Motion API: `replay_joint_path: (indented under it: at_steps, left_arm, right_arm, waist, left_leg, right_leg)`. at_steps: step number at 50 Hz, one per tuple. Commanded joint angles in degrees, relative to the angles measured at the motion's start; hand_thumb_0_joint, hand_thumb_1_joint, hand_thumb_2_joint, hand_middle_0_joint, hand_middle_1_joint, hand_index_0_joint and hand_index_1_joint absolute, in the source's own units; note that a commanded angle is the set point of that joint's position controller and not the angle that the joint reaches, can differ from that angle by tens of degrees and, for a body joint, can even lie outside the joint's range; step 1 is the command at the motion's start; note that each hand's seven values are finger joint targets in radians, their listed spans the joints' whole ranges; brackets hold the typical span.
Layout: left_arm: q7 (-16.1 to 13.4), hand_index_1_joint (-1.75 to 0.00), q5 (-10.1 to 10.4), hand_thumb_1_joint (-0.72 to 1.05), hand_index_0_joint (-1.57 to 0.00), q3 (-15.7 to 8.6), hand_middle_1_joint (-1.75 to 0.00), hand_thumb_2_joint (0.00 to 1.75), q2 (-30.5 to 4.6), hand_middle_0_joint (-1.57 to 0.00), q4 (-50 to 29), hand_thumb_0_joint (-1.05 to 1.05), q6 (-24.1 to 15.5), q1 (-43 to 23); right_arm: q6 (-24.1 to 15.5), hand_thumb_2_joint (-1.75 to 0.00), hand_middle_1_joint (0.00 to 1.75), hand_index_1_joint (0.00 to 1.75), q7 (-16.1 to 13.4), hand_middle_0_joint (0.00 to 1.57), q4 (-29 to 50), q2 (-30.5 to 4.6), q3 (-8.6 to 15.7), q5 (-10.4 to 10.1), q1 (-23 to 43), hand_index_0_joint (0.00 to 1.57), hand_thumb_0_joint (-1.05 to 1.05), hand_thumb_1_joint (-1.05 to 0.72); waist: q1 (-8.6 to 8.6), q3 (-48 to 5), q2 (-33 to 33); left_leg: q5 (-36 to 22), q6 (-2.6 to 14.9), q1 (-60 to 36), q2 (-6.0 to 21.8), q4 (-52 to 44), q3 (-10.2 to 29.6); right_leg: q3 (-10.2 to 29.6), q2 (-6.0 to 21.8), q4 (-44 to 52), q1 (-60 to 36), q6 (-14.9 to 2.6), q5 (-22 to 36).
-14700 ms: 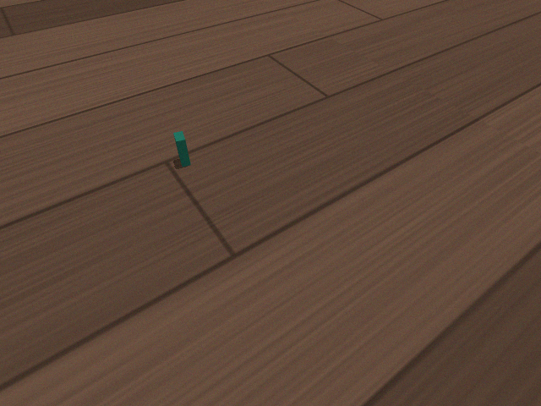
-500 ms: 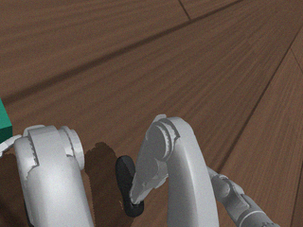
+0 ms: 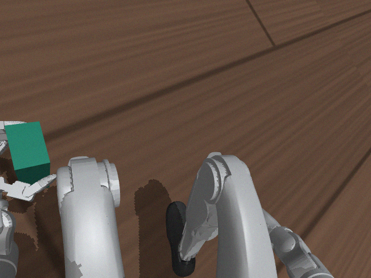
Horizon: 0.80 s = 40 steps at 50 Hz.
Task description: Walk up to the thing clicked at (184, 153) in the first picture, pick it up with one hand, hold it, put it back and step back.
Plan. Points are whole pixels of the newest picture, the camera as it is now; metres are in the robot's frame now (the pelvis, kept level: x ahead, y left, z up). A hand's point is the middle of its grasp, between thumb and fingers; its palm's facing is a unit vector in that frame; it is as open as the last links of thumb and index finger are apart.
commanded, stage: settle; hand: left
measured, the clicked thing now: (30, 161) +0.33 +0.27 -0.14
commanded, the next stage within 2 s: lift in 1.20 s
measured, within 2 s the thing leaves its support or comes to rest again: neither
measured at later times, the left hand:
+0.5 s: hand (11, 154) +0.32 +0.27 -0.02, palm faces +0.27 -0.96 -0.05, open 11.7 cm
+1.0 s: hand (0, 142) +0.32 +0.27 +0.03, palm faces +0.27 -0.96 -0.03, open 11.7 cm
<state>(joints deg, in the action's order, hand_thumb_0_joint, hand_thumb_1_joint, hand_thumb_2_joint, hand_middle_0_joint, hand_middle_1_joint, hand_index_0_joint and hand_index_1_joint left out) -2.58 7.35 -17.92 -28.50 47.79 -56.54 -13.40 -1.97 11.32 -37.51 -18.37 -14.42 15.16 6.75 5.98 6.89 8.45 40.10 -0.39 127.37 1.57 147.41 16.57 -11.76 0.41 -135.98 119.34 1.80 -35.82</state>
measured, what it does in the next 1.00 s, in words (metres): rises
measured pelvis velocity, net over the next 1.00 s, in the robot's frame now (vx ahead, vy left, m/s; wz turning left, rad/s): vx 0.02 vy -0.01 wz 0.14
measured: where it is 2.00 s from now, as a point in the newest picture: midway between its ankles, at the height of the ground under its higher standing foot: (137, 263)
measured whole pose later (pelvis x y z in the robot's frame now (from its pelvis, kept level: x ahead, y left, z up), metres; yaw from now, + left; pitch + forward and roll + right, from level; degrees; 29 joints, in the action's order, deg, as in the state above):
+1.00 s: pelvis +0.02 -0.01 +0.07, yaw +8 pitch +32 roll -4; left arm 16.6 14.5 -19.7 -16.9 32.9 -37.3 -12.2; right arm -4.4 3.4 -38.2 -16.9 0.6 2.9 1.1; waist 1.1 -7.1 0.9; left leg 40.2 -0.8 122.4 2.1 130.7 5.4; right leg -3.4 2.7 -127.8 120.0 -0.2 -39.3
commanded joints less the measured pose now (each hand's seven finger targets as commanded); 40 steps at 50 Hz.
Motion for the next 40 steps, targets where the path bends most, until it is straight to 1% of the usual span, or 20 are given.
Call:
replay_joint_path:
  at_steps: [1, 3, 5, 6, 8, 9, 11, 14, 17, 18, 19, 24, 28, 31, 33, 34, 36, 37, 39, 40]
  left_arm:
    - [2.0, -1.43, 1.7, 0.09, -1.26, -1.1, -1.39, 1.25, -5.4, -1.28, -19.2, 0.00, -3.2, -8.6]
    - [2.6, -1.44, 2.4, 0.08, -1.27, -0.9, -1.40, 1.26, -2.8, -1.29, -17.6, 0.00, -1.1, -6.4]
    - [3.5, -1.44, 3.4, 0.04, -1.26, -0.8, -1.39, 1.25, -1.7, -1.29, -19.3, 0.00, -0.1, -8.0]
    - [4.0, -1.43, 3.4, 0.04, -1.26, -1.0, -1.39, 1.24, -3.3, -1.29, -23.1, 0.00, 0.0, -9.9]
    - [5.4, -1.41, 3.8, 0.05, -1.25, -0.7, -1.37, 1.22, -1.4, -1.27, -19.9, 0.00, 1.9, -5.5]
    - [5.8, -1.41, 4.1, 0.03, -1.24, -1.5, -1.36, 1.22, -2.6, -1.27, -22.9, 0.00, 2.2, -7.7]
    - [7.3, -1.42, 4.9, 0.04, -1.25, -0.8, -1.37, 1.23, -0.6, -1.27, -21.3, 0.00, 3.2, -6.4]
    - [9.1, -1.40, 5.9, 0.03, -1.24, -2.9, -1.36, 1.21, -2.1, -1.26, -25.0, 0.00, 4.2, -6.5]
    - [11.3, -1.39, 7.2, 0.04, -1.25, -2.9, -1.35, 1.20, -1.0, -1.27, -26.7, 0.00, 5.6, -7.4]
    - [11.8, -1.39, 7.4, 0.01, -1.24, -2.9, -1.34, 1.19, -0.8, -1.26, -25.6, 0.00, 6.2, -7.4]
    - [12.4, -1.38, 7.6, 0.01, -1.24, -3.2, -1.34, 1.18, -1.4, -1.26, -28.4, 0.00, 6.5, -8.1]
    - [15.8, -1.35, 8.6, 0.03, -1.22, -3.4, -1.31, 1.16, -0.3, -1.25, -28.7, 0.00, 9.1, -5.2]
    - [16.8, -1.36, 9.5, 0.02, -1.23, -4.0, -1.33, 1.19, 1.1, -1.25, -29.5, 0.00, 11.0, -4.9]
    - [17.6, -1.36, 9.5, 0.02, -1.24, -4.7, -1.33, 1.19, 0.2, -1.26, -32.2, 0.00, 11.4, -7.1]
    - [18.0, -1.38, 9.5, 0.02, -1.25, -5.2, -1.34, 1.20, 0.6, -1.26, -30.8, 0.00, 12.2, -5.0]
    - [18.2, -1.36, 9.6, 0.03, -1.23, -5.0, -1.33, 1.20, 0.7, -1.25, -31.8, 0.00, 12.3, -6.8]
    - [18.4, -1.38, 9.9, 0.06, -1.24, -4.6, -1.34, 1.23, 2.9, -1.26, -28.2, 0.00, 13.2, -4.9]
    - [18.5, -1.38, 9.9, 0.07, -1.24, -5.2, -1.34, 1.22, 1.5, -1.26, -30.9, 0.00, 12.8, -8.1]
    - [18.7, -1.39, 9.6, 0.08, -1.27, -6.1, -1.36, 1.23, 0.6, -1.28, -30.7, 0.00, 13.0, -6.2]
    - [18.8, -1.39, 9.5, 0.07, -1.26, -6.1, -1.35, 1.22, 0.9, -1.28, -29.5, 0.00, 13.3, -5.9]
  right_arm:
    - [-0.2, -0.91, 0.30, 0.30, -1.6, 0.20, 3.1, -16.5, 8.8, -2.5, -2.2, 0.20, 0.00, -0.90]
    - [-0.2, -0.91, 0.30, 0.30, -1.8, 0.20, 3.4, -16.0, 9.7, -3.6, -2.6, 0.20, 0.00, -0.90]
    - [-0.1, -0.91, 0.30, 0.30, -2.3, 0.20, 3.3, -15.0, 10.4, -4.6, -3.3, 0.20, 0.00, -0.90]
    - [-0.1, -0.91, 0.30, 0.30, -2.6, 0.20, 2.9, -14.7, 10.8, -5.1, -3.6, 0.20, 0.00, -0.90]
    - [0.0, -0.91, 0.30, 0.30, -3.1, 0.20, 3.3, -14.5, 11.7, -6.0, -3.9, 0.20, 0.00, -0.91]
    - [0.0, -0.91, 0.30, 0.30, -3.3, 0.20, 3.2, -13.9, 12.2, -6.4, -4.2, 0.20, 0.00, -0.91]
    - [0.0, -0.91, 0.30, 0.30, -3.9, 0.20, 3.6, -13.5, 12.8, -7.2, -3.9, 0.20, 0.00, -0.91]
    - [-0.2, -0.91, 0.30, 0.30, -4.6, 0.20, 3.6, -12.7, 13.9, -8.2, -4.6, 0.20, 0.00, -0.91]
    - [-0.6, -0.91, 0.30, 0.30, -5.2, 0.20, 4.0, -12.2, 14.9, -9.3, -4.6, 0.20, 0.00, -0.91]
    - [-0.7, -0.91, 0.30, 0.30, -5.4, 0.20, 3.8, -12.2, 15.1, -9.5, -5.2, 0.20, 0.00, -0.92]
    - [-0.8, -0.91, 0.30, 0.30, -5.6, 0.20, 3.9, -11.9, 15.5, -9.5, -5.5, 0.20, 0.00, -0.92]
    - [-1.5, -0.91, 0.30, 0.30, -6.5, 0.20, 4.4, -11.6, 16.9, -10.7, -6.3, 0.20, 0.00, -0.92]
    - [-2.0, -0.91, 0.30, 0.30, -6.9, 0.20, 4.5, -11.1, 17.7, -11.6, -6.8, 0.20, 0.00, -0.91]
    - [-2.5, -0.91, 0.30, 0.30, -7.4, 0.20, 4.1, -10.8, 18.2, -11.9, -7.4, 0.20, 0.00, -0.91]
    - [-2.7, -0.91, 0.30, 0.30, -7.6, 0.20, 4.3, -10.7, 18.5, -12.1, -7.5, 0.20, 0.00, -0.91]
    - [-2.9, -0.91, 0.30, 0.30, -7.7, 0.20, 4.1, -10.5, 18.7, -12.1, -7.6, 0.20, 0.00, -0.91]
    - [-3.1, -0.91, 0.30, 0.30, -7.9, 0.20, 4.2, -10.3, 18.9, -12.3, -7.9, 0.20, 0.00, -0.91]
    - [-3.2, -0.91, 0.30, 0.30, -8.0, 0.20, 3.9, -10.2, 18.8, -12.3, -7.9, 0.20, 0.00, -0.91]
    - [-3.4, -0.91, 0.30, 0.30, -8.1, 0.20, 4.4, -9.9, 19.0, -12.3, -7.8, 0.20, 0.00, -0.91]
    - [-3.3, -0.91, 0.30, 0.30, -8.1, 0.20, 4.2, -10.0, 19.0, -12.3, -8.2, 0.20, 0.00, -0.91]
  waist:
    - [0.07, -37.3, -26.6]
    - [-0.03, -36.7, -24.8]
    - [-0.18, -38.7, -22.7]
    - [-0.92, -39.6, -24.1]
    - [-1.23, -40.3, -22.8]
    - [-1.70, -41.2, -22.1]
    - [-1.28, -41.1, -19.9]
    - [-2.98, -44.0, -18.8]
    - [-2.96, -45.4, -16.9]
    - [-2.60, -46.1, -17.1]
    - [-3.01, -47.6, -17.1]
    - [-3.84, -49.2, -16.7]
    - [-4.59, -49.0, -16.3]
    - [-5.31, -49.9, -17.2]
    - [-5.59, -51.1, -16.8]
    - [-5.30, -50.0, -16.4]
    - [-4.81, -48.8, -13.7]
    - [-4.97, -49.0, -15.1]
    - [-6.06, -50.4, -15.6]
    - [-5.86, -49.9, -15.1]
  left_leg:
    - [-0.2, -0.63, -25.2, -0.3, -23.8, -6.3]
    - [0.3, -0.50, -24.5, -0.3, -24.8, -6.4]
    - [-0.3, -0.06, -23.1, -0.7, -24.1, -7.6]
    - [-0.7, -0.11, -23.5, -0.7, -24.5, -8.0]
    - [-2.0, 0.09, -24.0, -0.8, -24.8, -8.5]
    - [-1.6, 0.30, -23.0, -0.9, -24.7, -9.1]
    - [-1.4, 0.74, -22.1, -1.1, -24.9, -9.6]
    - [-2.1, 0.96, -22.2, -1.2, -25.4, -10.7]
    - [-2.2, 1.25, -21.4, -1.3, -25.8, -11.6]
    - [-3.1, 1.23, -22.3, -1.2, -25.6, -11.6]
    - [-3.4, 1.23, -22.5, -1.3, -25.7, -12.0]
    - [-6.2, 1.18, -25.5, -1.2, -27.2, -12.6]
    - [-6.6, 0.98, -26.5, -1.1, -29.0, -12.8]
    - [-7.2, 0.79, -28.3, -1.1, -30.0, -13.0]
    - [-9.0, 0.74, -29.9, -1.1, -30.3, -12.9]
    - [-8.2, 0.89, -29.1, -1.1, -30.5, -13.1]
    - [-8.3, 1.20, -28.6, -1.1, -30.6, -13.2]
    - [-7.9, 1.21, -28.0, -1.1, -30.8, -13.5]
    - [-7.5, 0.97, -29.8, -1.2, -31.9, -13.4]
    - [-7.5, 1.03, -29.7, -1.2, -31.9, -13.7]
  right_leg:
    - [-1.0, -3.0, 10.5, -10.4, -3.75, 5.6]
    - [-0.6, -2.8, 10.9, -9.3, -3.83, 5.0]
    - [0.1, -2.9, 12.0, -11.1, -3.76, 5.3]
    - [0.5, -2.8, 11.8, -10.7, -3.91, 5.4]
    - [1.1, -2.6, 12.3, -11.0, -3.94, 5.9]
    - [1.6, -2.7, 12.9, -11.6, -3.99, 5.3]
    - [2.2, -2.5, 13.8, -11.8, -3.80, 5.0]
    - [3.4, -2.3, 14.8, -14.0, -3.67, 4.4]
    - [4.5, -2.0, 15.8, -15.0, -3.57, 3.8]
    - [4.7, -1.9, 16.0, -15.4, -3.58, 4.6]
    - [5.4, -1.8, 16.7, -16.5, -3.52, 4.8]
    - [6.0, -1.3, 17.5, -16.5, -3.73, 6.3]
    - [6.2, -1.1, 18.4, -16.1, -4.01, 5.8]
    - [6.6, -0.9, 18.8, -16.0, -4.20, 5.9]
    - [6.7, -0.8, 18.7, -16.1, -4.25, 7.1]
    - [6.8, -0.7, 19.2, -15.9, -4.21, 6.5]
    - [6.9, -0.8, 20.2, -16.4, -3.99, 6.7]
    - [7.1, -0.7, 20.2, -16.8, -4.03, 6.4]
    - [7.0, -0.6, 20.4, -16.8, -4.19, 5.4]
    - [7.1, -0.6, 20.7, -17.4, -4.12, 5.3]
